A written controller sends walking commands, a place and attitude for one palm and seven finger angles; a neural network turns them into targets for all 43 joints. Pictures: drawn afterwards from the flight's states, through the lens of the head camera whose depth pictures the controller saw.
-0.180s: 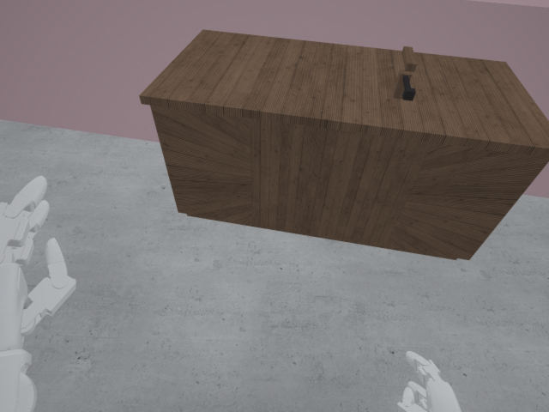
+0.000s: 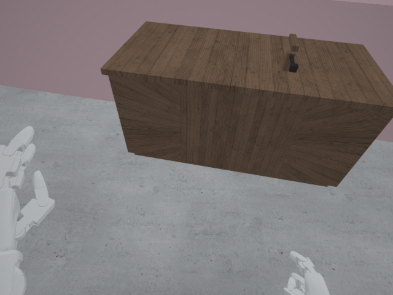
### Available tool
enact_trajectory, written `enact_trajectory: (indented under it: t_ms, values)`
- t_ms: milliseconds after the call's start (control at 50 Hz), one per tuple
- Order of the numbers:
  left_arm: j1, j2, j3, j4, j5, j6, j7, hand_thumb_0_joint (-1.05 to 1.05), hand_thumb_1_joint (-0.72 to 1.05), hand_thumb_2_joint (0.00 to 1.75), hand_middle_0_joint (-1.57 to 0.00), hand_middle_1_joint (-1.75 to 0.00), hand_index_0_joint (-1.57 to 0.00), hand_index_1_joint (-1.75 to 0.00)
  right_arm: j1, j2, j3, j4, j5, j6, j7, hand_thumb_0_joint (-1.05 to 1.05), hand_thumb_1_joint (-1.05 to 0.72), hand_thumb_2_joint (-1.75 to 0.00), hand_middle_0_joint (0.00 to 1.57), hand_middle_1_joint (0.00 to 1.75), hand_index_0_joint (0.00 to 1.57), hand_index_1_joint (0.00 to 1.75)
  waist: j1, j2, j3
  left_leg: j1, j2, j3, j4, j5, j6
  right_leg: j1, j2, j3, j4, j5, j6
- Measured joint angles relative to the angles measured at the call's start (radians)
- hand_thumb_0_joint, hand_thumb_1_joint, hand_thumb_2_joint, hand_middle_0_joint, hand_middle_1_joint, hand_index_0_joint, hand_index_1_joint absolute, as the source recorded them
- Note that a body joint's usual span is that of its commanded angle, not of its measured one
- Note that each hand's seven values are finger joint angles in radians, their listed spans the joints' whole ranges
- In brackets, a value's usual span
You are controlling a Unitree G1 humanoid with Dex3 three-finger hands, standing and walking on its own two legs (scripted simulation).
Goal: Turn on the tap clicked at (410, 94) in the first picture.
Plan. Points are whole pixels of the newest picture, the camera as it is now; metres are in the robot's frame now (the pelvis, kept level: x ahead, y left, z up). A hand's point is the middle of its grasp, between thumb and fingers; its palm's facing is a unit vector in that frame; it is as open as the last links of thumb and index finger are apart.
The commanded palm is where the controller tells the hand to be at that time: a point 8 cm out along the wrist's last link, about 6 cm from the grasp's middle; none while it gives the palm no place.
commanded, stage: stand and wait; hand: left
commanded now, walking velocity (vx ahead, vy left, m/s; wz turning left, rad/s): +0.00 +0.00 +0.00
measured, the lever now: (293, 67) +0.99 -0.34 +0.00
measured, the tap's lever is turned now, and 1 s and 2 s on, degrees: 0 0 0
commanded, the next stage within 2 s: look at it before walking up in 0.08 s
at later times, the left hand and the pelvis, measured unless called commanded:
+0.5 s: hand (54, 199) +0.22 +0.24 +0.16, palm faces +0.40 -0.84 -0.36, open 7.4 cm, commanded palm +0.17 +0.27 +0.18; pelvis +0.00 +0.00 +0.00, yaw -3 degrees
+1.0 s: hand (101, 191) +0.24 +0.18 +0.15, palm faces +0.23 -0.87 -0.44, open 7.4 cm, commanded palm +0.20 +0.21 +0.18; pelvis -0.03 -0.01 -0.02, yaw -16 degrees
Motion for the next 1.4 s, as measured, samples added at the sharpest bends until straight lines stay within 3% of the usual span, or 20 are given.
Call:
enact_trajectory:
  t_ms: [380,560,760,920,1000,1080,1120,1180,1240,1300,1400]
  values:
    - [0.004,0.000,0.002,0.000,-0.002,0.002,0.001,0.02,0.89,0.90,-0.21,-0.30,-0.21,-0.30,0.000,0.001,0.001,0.002,0.000,0.003,0.001,0.01,-0.90,-0.89,0.21,0.30,0.20,0.30,0.004,0.003,0.002,0.000,0.002,0.005,0.000,-0.001,0.000,-0.002,0.002,0.005,-0.001,0.002,0.000]
    - [-0.025,-0.001,0.025,-0.011,-0.009,0.015,0.006,0.02,0.89,0.90,-0.21,-0.30,-0.21,-0.30,-0.026,0.011,-0.006,-0.035,0.007,0.013,0.010,0.01,-0.90,-0.89,0.21,0.30,0.20,0.30,0.030,-0.015,0.014,-0.042,0.029,0.070,0.071,-0.037,-0.007,-0.089,0.031,0.068,0.108,-0.026,-0.005]
    - [-0.017,0.008,0.034,-0.082,-0.024,0.018,-0.003,0.02,0.89,0.90,-0.21,-0.30,-0.21,-0.30,-0.035,0.004,-0.022,-0.061,0.010,0.046,0.024,0.01,-0.90,-0.89,0.21,0.30,0.20,0.30,0.008,-0.020,0.031,-0.117,0.064,0.118,0.199,-0.096,-0.026,-0.202,0.072,0.115,0.263,-0.075,-0.021]
    - [0.020,0.027,0.070,-0.095,-0.028,0.007,0.000,0.02,0.89,0.89,-0.22,-0.30,-0.22,-0.30,-0.015,-0.008,-0.034,-0.038,0.010,0.080,0.028,0.01,-0.90,-0.89,0.20,0.30,0.20,0.30,0.004,-0.038,0.040,-0.100,0.052,0.169,0.154,-0.069,-0.016,-0.232,0.082,0.179,0.268,-0.067,-0.013]
    - [0.024,0.025,0.079,-0.059,-0.028,0.014,0.004,0.02,0.89,0.90,-0.22,-0.30,-0.21,-0.30,-0.007,0.002,-0.033,-0.043,0.015,0.061,0.025,0.01,-0.90,-0.89,0.20,0.30,0.20,0.30,0.028,-0.010,0.054,-0.067,0.097,0.220,0.172,-0.092,-0.020,-0.278,0.029,0.040,0.494,-0.229,0.020]
    - [-0.005,0.006,0.051,-0.035,-0.019,0.024,0.005,0.02,0.89,0.90,-0.21,-0.30,-0.21,-0.30,0.008,0.013,-0.013,-0.052,0.015,0.028,0.046,0.01,-0.90,-0.89,0.20,0.30,0.20,0.30,0.049,0.033,0.061,-0.041,0.171,0.259,0.213,-0.121,-0.054,-0.177,-0.029,-0.077,0.381,-0.213,0.032]
    - [-0.049,0.009,0.036,-0.029,-0.010,0.019,0.002,0.02,0.89,0.90,-0.21,-0.30,-0.21,-0.30,0.006,0.014,-0.004,-0.058,0.014,0.016,0.058,0.01,-0.90,-0.89,0.20,0.30,0.20,0.30,0.041,0.047,0.073,-0.074,0.199,0.233,0.295,-0.168,-0.067,-0.150,-0.011,-0.093,0.325,-0.152,-0.031]
    - [-0.082,-0.005,0.014,-0.032,-0.014,0.018,0.005,0.02,0.89,0.90,-0.21,-0.30,-0.21,-0.30,-0.037,0.003,-0.002,-0.030,0.005,0.035,0.067,0.01,-0.90,-0.89,0.21,0.30,0.20,0.30,0.026,0.037,0.088,-0.181,0.115,0.088,0.556,-0.287,-0.081,-0.176,0.016,-0.069,0.326,-0.144,-0.091]
    - [-0.018,-0.002,0.015,-0.064,-0.022,0.003,0.002,0.02,0.89,0.89,-0.22,-0.30,-0.21,-0.30,-0.057,-0.009,-0.006,-0.023,-0.003,0.067,0.071,0.01,-0.90,-0.89,0.21,0.30,0.20,0.30,-0.003,0.024,0.077,-0.239,0.057,0.023,0.681,-0.229,-0.090,-0.160,0.048,-0.028,0.235,-0.083,-0.096]
    - [0.050,0.038,0.029,-0.088,-0.021,-0.024,-0.005,0.02,0.88,0.89,-0.22,-0.30,-0.22,-0.30,-0.038,-0.018,-0.019,-0.020,-0.007,0.083,0.067,0.01,-0.90,-0.89,0.21,0.30,0.20,0.30,-0.018,-0.004,0.037,-0.233,0.037,0.020,0.583,-0.220,-0.086,-0.142,0.066,0.014,0.140,-0.026,-0.104]
    - [0.069,0.074,0.051,-0.075,-0.015,-0.053,0.004,0.02,0.88,0.89,-0.22,-0.30,-0.22,-0.30,0.011,-0.054,-0.038,-0.007,-0.002,0.075,0.052,0.01,-0.90,-0.89,0.20,0.30,0.20,0.30,-0.003,-0.044,-0.033,-0.134,0.015,0.047,0.261,-0.232,-0.056,-0.127,0.083,0.085,0.054,0.024,-0.107]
